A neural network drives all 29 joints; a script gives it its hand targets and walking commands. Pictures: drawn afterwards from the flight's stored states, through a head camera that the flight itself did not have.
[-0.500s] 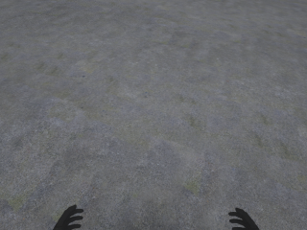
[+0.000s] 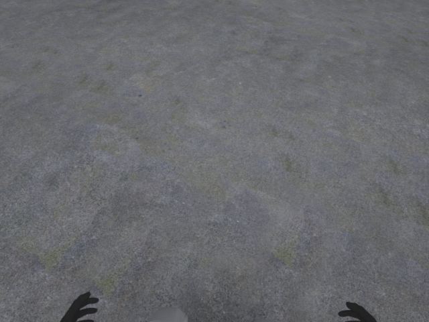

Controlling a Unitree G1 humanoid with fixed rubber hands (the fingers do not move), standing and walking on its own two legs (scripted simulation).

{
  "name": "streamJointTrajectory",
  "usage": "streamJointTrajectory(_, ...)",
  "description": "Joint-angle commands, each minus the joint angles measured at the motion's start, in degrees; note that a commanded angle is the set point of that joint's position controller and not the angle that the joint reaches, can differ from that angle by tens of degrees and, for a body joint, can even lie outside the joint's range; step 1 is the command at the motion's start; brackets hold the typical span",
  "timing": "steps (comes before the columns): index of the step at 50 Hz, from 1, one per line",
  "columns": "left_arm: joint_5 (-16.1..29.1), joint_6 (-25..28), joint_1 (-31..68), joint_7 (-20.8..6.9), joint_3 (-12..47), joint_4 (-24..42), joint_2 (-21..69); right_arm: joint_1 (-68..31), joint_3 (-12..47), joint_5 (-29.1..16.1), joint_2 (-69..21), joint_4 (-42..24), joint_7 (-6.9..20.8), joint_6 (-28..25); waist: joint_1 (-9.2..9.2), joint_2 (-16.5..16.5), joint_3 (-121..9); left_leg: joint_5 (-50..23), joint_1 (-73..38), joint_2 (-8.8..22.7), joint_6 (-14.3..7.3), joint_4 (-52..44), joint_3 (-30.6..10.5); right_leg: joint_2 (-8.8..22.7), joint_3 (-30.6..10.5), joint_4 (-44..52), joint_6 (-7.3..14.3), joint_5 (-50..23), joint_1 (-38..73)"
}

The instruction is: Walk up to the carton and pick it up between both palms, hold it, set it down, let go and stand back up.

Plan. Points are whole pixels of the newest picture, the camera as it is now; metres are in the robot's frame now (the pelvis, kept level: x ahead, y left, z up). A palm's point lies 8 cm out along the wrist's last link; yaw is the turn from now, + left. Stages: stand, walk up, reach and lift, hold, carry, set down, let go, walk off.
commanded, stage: walk up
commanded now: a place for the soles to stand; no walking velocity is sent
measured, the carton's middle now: out of the picture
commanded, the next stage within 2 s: none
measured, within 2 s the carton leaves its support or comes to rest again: neither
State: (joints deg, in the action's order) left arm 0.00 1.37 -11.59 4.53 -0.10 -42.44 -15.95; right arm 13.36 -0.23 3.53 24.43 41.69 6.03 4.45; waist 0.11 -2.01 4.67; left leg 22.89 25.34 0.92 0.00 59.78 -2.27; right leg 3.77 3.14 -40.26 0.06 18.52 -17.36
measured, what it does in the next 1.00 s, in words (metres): steps to the left, turning left: left foot, then right foot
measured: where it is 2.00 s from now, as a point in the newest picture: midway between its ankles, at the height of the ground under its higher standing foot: outside the picture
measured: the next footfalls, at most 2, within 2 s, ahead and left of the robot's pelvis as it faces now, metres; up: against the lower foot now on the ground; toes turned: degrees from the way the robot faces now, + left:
left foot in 0.12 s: +0.07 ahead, +0.16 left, +0.00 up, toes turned +3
right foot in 0.50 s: +0.07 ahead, +0.02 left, +0.00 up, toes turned +6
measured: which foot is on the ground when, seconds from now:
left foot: up 0.00-0.10, down 0.12-0.52, up 0.54-0.92, down 0.94-1.00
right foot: down 0.00-0.12, up 0.14-0.48, down 0.50-0.94, up 0.96-1.00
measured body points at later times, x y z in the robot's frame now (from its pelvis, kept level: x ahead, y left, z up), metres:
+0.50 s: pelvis -0.03 +0.09 +0.00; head +0.01 +0.09 +0.45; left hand +0.05 +0.40 -0.10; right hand +0.11 -0.16 -0.12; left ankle +0.03 +0.16 -0.71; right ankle +0.02 +0.01 -0.71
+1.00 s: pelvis -0.07 +0.19 +0.00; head -0.07 +0.21 +0.44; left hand -0.09 +0.52 -0.11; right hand +0.15 -0.03 -0.10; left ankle -0.06 +0.33 -0.72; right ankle +0.02 +0.04 -0.70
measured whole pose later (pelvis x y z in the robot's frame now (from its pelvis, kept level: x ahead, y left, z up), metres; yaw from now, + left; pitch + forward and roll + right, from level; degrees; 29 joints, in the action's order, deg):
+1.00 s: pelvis -0.07 +0.19 +0.00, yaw +25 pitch -4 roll -2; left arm 0.0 -0.5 -14.2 2.7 -0.6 -42.5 -22.1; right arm 11.2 -0.3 4.0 22.2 41.6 8.7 5.8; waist 1.6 -0.4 5.0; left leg 18.4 23.1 2.0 0.2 44.5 -2.0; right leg 11.5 9.6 -49.2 0.1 27.6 -20.4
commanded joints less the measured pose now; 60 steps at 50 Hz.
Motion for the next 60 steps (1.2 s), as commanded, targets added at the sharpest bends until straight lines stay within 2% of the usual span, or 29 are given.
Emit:
streamJointTrajectory(1,-3.5,2.6,1.0,1.2,-7.9,5.0,-24.0,-5.8,-6.6,1.4,7.8,-7.5,1.4,0.3,0.46,13.3,-2.3,1.6,8.0,6.6,1.0,-5.9,-3.8,19.5,-11.2,22.1,14.1,1.6,4.2)
streamJointTrajectory(3,-3.3,2.3,2.1,0.6,-8.0,5.0,-25.0,-4.2,-6.4,1.3,7.9,-6.9,1.8,-0.1,1.21,13.6,-4.3,1.5,1.1,6.3,-0.1,-15.7,-1.6,18.4,-7.9,17.8,12.4,1.0,3.4)
streamJointTrajectory(4,-2.8,1.9,3.4,0.3,-7.9,5.2,-25.3,0.5,-6.4,1.4,7.7,-5.4,1.7,-0.5,3.55,11.8,-7.1,-3.8,-7.8,4.8,-0.7,-22.5,0.9,17.8,-4.5,11.7,10.9,-0.5,-0.3)
streamJointTrajectory(5,-2.6,1.4,4.1,-0.3,-7.0,4.9,-23.7,5.2,-7.1,1.4,8.3,-2.9,1.5,-1.2,5.98,7.7,-10.0,-6.4,-18.7,3.0,-1.9,-29.5,-1.1,14.0,1.2,-1.1,7.7,-1.6,-6.7)
streamJointTrajectory(6,-2.0,0.8,2.6,-1.1,-4.8,5.5,-17.7,6.4,-8.5,1.8,13.8,-1.9,0.7,-1.9,6.52,-11.1,-10.5,-15.2,-25.0,9.9,-5.2,-40.0,-18.1,4.4,8.2,-16.1,4.2,9.4,-19.1)
streamJointTrajectory(7,-1.5,0.6,7.1,-0.4,-3.6,8.0,-15.5,3.7,-8.3,1.4,16.8,-4.2,0.2,-2.4,8.05,-17.7,-9.5,-26.1,-23.8,12.8,-12.3,-43.6,-35.8,-4.1,1.9,-21.8,1.9,22.0,-28.1)
streamJointTrajectory(8,-1.9,0.5,7.6,0.5,-2.9,8.8,-14.4,2.8,-8.5,1.5,17.5,-6.2,-0.3,-2.6,7.59,-15.3,-9.4,-21.7,-20.7,13.7,-15.1,-46.7,-39.7,-2.7,-2.1,-27.1,2.0,23.3,-27.1)
streamJointTrajectory(10,-1.4,0.6,5.8,0.4,-3.7,6.9,-17.9,0.0,-8.2,1.9,14.1,-7.7,-1.3,-2.4,5.62,-6.1,-5.9,-23.1,-19.1,10.1,-13.9,-43.9,-29.7,-0.4,-3.3,-27.7,1.9,15.7,-26.3)
streamJointTrajectory(13,-1.6,0.7,-1.3,-0.4,-4.1,3.7,-18.9,-2.1,-7.6,2.0,10.9,-9.3,-1.3,-2.3,3.98,-4.0,-10.5,-29.6,-19.5,7.6,-12.7,-40.9,-23.6,-0.2,-2.3,-24.1,1.1,9.5,-21.0)
streamJointTrajectory(19,0.1,0.8,-5.0,0.0,-3.7,4.4,-18.4,-2.3,-7.4,1.7,8.5,-10.9,-0.8,-1.5,3.94,-5.6,-10.7,-19.8,-14.3,8.1,-11.4,-44.3,-25.9,-2.3,-2.7,-9.7,1.8,5.0,-13.6)
streamJointTrajectory(22,0.3,1.2,-9.6,0.7,-3.6,2.9,-18.1,-3.9,-7.6,1.7,7.7,-11.1,-0.6,-1.0,2.33,-6.9,-10.7,-20.5,-11.1,6.8,-8.2,-45.4,-27.1,-3.9,-2.9,-0.4,2.9,5.2,-5.1)
streamJointTrajectory(24,0.4,1.8,-16.5,1.3,-3.7,0.3,-17.9,-6.6,-7.5,1.3,7.0,-10.7,-0.3,-0.5,-1.23,-7.7,-11.2,-17.1,-2.3,3.2,-1.2,-45.8,-22.9,-5.7,-1.1,14.1,4.6,-0.4,11.4)
streamJointTrajectory(25,-0.2,2.2,-20.6,1.8,-4.5,-0.7,-19.9,-7.1,-7.1,0.7,6.0,-10.4,-0.5,-0.7,-3.52,-6.3,-11.5,-12.3,6.5,-0.4,4.9,-44.3,-19.0,-2.8,-4.1,22.0,7.0,-2.7,24.1)
streamJointTrajectory(26,-1.1,2.1,-21.4,2.1,-6.8,-0.5,-25.4,-5.3,-5.9,0.1,1.9,-10.6,-0.6,-1.7,-5.32,12.2,-16.7,4.8,18.2,-5.4,8.4,-29.0,-10.9,15.4,-24.2,26.5,13.0,10.6,34.5)
streamJointTrajectory(27,-1.9,1.3,-9.9,2.1,-7.0,2.1,-26.0,-6.9,-5.9,2.6,3.7,-11.2,-0.8,-1.8,-3.33,13.5,-10.1,4.6,22.9,-1.9,5.6,-12.3,-4.2,29.9,-33.0,31.1,19.2,12.4,19.2)
streamJointTrajectory(28,-2.6,1.7,-6.3,1.9,-6.2,4.0,-23.2,-7.7,-7.2,3.0,8.4,-10.5,-0.4,-1.0,-1.66,4.3,-6.3,1.7,18.6,0.1,3.6,-3.9,-6.4,29.0,-30.1,32.3,19.3,11.1,12.5)
streamJointTrajectory(29,-2.6,2.4,-5.5,1.7,-5.9,4.8,-21.6,-6.6,-7.8,2.9,8.6,-9.9,0.2,-0.8,-0.02,1.9,-5.4,-1.7,16.8,0.0,3.1,0.2,-6.6,25.4,-24.9,31.3,17.2,8.4,10.6)
streamJointTrajectory(31,-2.9,3.3,-5.3,1.3,-5.8,4.8,-21.5,-2.5,-7.9,2.8,8.2,-7.4,1.2,-0.6,1.72,4.6,-5.7,-5.8,14.2,1.3,2.9,3.9,-5.7,20.0,-15.5,28.1,13.8,3.8,10.1)
streamJointTrajectory(33,-3.0,3.3,-5.9,1.2,-5.9,5.4,-21.5,-2.7,-7.3,2.2,7.5,-6.2,2.0,0.1,1.13,7.5,-4.4,-6.3,14.3,2.4,3.3,5.7,-4.0,18.4,-11.0,26.6,13.5,3.4,9.6)
streamJointTrajectory(39,-3.9,3.1,-5.9,0.9,-8.0,6.1,-25.3,-8.9,-6.3,0.2,7.5,-8.3,3.8,1.2,-1.59,12.0,-3.2,-3.5,12.3,7.2,2.8,-3.2,-1.4,21.1,-6.3,27.0,14.4,9.2,9.7)
streamJointTrajectory(44,-4.0,2.3,-1.1,0.0,-9.1,7.5,-28.3,-5.8,-6.4,-1.5,8.1,-7.3,4.2,0.3,0.64,14.9,-7.3,-2.7,-4.4,6.9,0.5,-17.7,1.9,21.3,1.8,21.4,11.0,11.0,4.4)
streamJointTrajectory(45,-3.5,1.8,0.7,-0.4,-8.9,7.7,-27.9,-2.4,-6.5,-1.7,7.8,-6.1,4.0,-0.1,2.82,13.7,-8.0,-6.9,-10.8,5.8,0.0,-22.6,3.3,20.6,4.3,16.3,9.5,13.2,-0.2)
streamJointTrajectory(46,-3.4,1.3,2.0,-0.8,-8.0,7.6,-25.7,2.4,-7.7,-1.3,9.7,-3.1,3.5,-0.5,5.24,7.4,-9.6,-6.8,-19.3,4.6,-0.9,-27.1,0.2,16.9,7.5,3.5,6.9,13.7,-6.4)
streamJointTrajectory(47,-2.5,0.6,1.5,-1.8,-6.1,8.2,-20.7,6.9,-8.9,-1.0,14.5,-1.0,2.2,-1.1,7.27,-8.1,-9.3,1.6,-23.7,7.7,-3.3,-39.3,-11.9,8.7,12.3,-14.5,4.6,13.7,-15.3)
streamJointTrajectory(48,-1.4,0.6,4.3,-2.5,-4.6,11.2,-17.0,4.8,-9.6,-0.6,18.8,-2.8,1.3,-1.4,8.08,-16.0,-5.6,1.7,-23.0,11.6,-7.7,-46.6,-30.4,0.1,8.0,-20.9,2.1,18.1,-27.9)
streamJointTrajectory(49,-1.1,0.8,6.6,-1.5,-4.1,12.5,-17.0,3.2,-9.6,-0.1,19.7,-4.9,0.8,-1.4,9.28,-15.3,-6.1,4.9,-17.7,13.2,-11.8,-50.1,-39.6,-0.2,1.0,-23.9,2.1,18.8,-27.5)
streamJointTrajectory(53,-1.2,1.8,-2.9,-1.3,-5.5,7.0,-20.9,-4.6,-8.8,0.5,14.3,-8.4,-0.1,-1.4,3.53,-8.8,-7.6,-5.8,-14.1,6.7,-10.1,-46.5,-25.7,1.9,-2.4,-20.1,1.5,9.0,-17.9)
streamJointTrajectory(58,-0.3,2.1,-10.6,-1.0,-5.5,5.0,-20.1,-7.3,-8.4,0.7,10.8,-10.3,0.6,-1.1,1.32,-9.0,-9.9,-0.4,-5.7,7.3,-11.8,-46.7,-26.8,-0.1,-2.7,-10.2,2.9,5.8,-7.0)
streamJointTrajectory(60,-0.2,2.3,-14.9,-0.6,-5.4,3.4,-19.8,-9.6,-8.4,0.9,10.0,-10.8,0.6,-0.6,-0.95,-9.3,-8.0,-0.4,1.5,6.6,-9.8,-46.1,-27.2,-1.4,-2.6,-1.6,4.5,5.0,2.4)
